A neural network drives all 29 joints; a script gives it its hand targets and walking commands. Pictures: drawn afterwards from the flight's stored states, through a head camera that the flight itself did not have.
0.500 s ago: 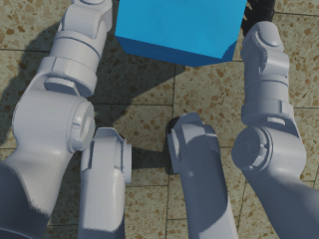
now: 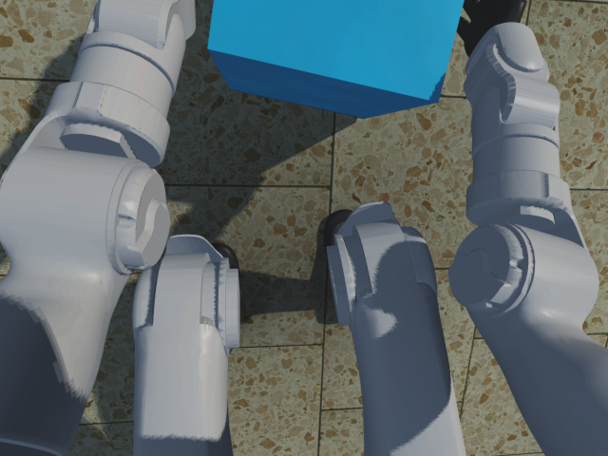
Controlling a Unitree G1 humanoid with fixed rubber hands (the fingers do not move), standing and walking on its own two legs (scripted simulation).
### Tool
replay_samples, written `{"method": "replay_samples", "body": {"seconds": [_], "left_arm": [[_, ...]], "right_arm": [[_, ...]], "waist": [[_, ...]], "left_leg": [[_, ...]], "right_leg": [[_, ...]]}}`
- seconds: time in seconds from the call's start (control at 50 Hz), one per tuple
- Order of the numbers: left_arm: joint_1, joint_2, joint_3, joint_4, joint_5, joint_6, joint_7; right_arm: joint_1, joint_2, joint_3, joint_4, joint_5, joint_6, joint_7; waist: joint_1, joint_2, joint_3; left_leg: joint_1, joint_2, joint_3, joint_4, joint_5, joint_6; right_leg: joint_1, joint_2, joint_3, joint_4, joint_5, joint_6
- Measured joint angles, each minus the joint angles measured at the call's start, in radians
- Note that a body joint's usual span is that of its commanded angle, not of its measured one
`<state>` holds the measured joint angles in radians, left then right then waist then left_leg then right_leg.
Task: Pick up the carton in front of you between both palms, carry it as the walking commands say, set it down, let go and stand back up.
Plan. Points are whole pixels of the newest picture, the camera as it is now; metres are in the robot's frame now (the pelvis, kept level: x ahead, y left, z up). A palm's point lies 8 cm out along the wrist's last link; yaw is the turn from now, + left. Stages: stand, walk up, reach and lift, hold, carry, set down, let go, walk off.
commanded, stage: set down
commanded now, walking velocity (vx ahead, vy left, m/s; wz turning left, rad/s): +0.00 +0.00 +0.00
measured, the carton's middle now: (326, 5) +0.54 -0.11 -0.25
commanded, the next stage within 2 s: let go in 1.62 s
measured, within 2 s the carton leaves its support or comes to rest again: neither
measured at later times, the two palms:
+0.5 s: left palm out of the picture +0.58 +0.08 -0.21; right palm (496, 37) +0.48 -0.28 -0.20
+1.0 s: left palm out of the picture +0.61 +0.06 -0.05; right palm out of the picture +0.49 -0.30 -0.05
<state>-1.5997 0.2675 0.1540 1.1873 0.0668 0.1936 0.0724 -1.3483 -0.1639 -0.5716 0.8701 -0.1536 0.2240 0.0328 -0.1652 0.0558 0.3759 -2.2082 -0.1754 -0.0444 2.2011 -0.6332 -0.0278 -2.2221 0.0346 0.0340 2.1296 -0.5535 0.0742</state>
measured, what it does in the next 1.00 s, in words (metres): rises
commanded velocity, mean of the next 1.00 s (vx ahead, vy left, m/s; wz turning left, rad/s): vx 0.00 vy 0.00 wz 0.00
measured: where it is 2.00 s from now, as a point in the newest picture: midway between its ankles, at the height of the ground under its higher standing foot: (284, 302)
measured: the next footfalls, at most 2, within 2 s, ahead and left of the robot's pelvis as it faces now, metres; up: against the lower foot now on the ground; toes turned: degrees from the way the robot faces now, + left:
none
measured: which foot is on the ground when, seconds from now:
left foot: down 0.00-1.00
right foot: down 0.00-1.00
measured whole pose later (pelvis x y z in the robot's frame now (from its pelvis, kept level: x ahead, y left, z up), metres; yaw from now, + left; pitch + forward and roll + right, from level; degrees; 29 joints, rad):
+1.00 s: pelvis +0.00 -0.01 +0.06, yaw -2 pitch +42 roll +0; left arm -1.53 0.41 0.10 1.14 -0.06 0.21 0.07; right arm -1.30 -0.26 -0.33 0.91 0.13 0.17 -0.12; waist -0.17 0.04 0.15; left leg -2.11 -0.06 -0.02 1.98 -0.61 -0.01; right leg -2.17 0.03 0.01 1.91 -0.48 0.02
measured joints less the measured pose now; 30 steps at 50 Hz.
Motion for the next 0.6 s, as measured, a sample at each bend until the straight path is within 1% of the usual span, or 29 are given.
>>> {"method": "replay_samples", "body": {"seconds": [0.1,0.18,0.28,0.34,0.38,0.42,0.46,0.54,0.6], "left_arm": [[-0.011,0.001,0.019,0.001,0.020,-0.003,-0.023],[-0.018,0.000,0.024,-0.002,0.027,-0.009,-0.041],[-0.022,0.006,0.015,-0.013,0.028,-0.019,-0.045],[-0.019,0.016,-0.010,-0.016,0.017,-0.029,-0.043],[-0.011,0.033,-0.049,-0.015,-0.010,-0.041,-0.027],[-0.002,0.062,-0.092,-0.016,-0.057,-0.052,-0.005],[0.007,0.098,-0.139,-0.019,-0.113,-0.062,0.010],[0.017,0.162,-0.231,-0.046,-0.220,-0.074,0.018],[0.014,0.181,-0.268,-0.078,-0.265,-0.072,0.019]], "right_arm": [[-0.014,-0.006,-0.019,0.012,-0.014,-0.009,0.022],[-0.030,-0.014,-0.035,0.029,-0.027,-0.016,0.025],[-0.048,-0.019,-0.059,0.054,-0.033,-0.036,0.031],[-0.063,-0.026,-0.061,0.105,-0.026,-0.071,0.021],[-0.071,-0.042,-0.034,0.163,0.002,-0.102,-0.007],[-0.074,-0.065,0.000,0.211,0.050,-0.134,-0.044],[-0.075,-0.094,0.042,0.241,0.108,-0.161,-0.071],[-0.078,-0.156,0.141,0.258,0.231,-0.192,-0.093],[-0.077,-0.182,0.199,0.241,0.302,-0.192,-0.102]], "waist": [[0.006,-0.003,0.014],[0.011,-0.008,0.028],[0.011,-0.019,0.040],[0.010,-0.026,0.052],[0.010,-0.034,0.064],[0.010,-0.042,0.079],[0.012,-0.048,0.089],[0.015,-0.052,0.098],[0.015,-0.053,0.091]], "left_leg": [[0.001,0.008,0.001,0.007,0.001,0.005],[0.004,0.016,0.003,0.015,-0.002,0.010],[0.006,0.024,0.006,0.025,-0.008,0.014],[0.009,0.030,0.008,0.031,-0.013,0.014],[0.012,0.035,0.007,0.033,-0.016,0.014],[0.015,0.042,0.005,0.034,-0.019,0.012],[0.014,0.050,0.006,0.037,-0.022,0.010],[0.007,0.067,0.011,0.045,-0.025,0.012],[-0.001,0.074,0.013,0.051,-0.024,0.010]], "right_leg": [[0.003,-0.003,-0.005,0.003,0.004,-0.002],[0.006,-0.004,-0.007,0.007,0.003,-0.002],[0.007,-0.005,-0.009,0.016,-0.001,0.001],[0.010,-0.006,-0.011,0.020,-0.004,0.001],[0.011,-0.008,-0.015,0.022,-0.004,-0.002],[0.012,-0.012,-0.021,0.022,-0.004,-0.009],[0.008,-0.020,-0.028,0.025,-0.002,-0.018],[-0.009,-0.039,-0.043,0.034,0.004,-0.043],[-0.021,-0.047,-0.050,0.041,0.010,-0.057]]}}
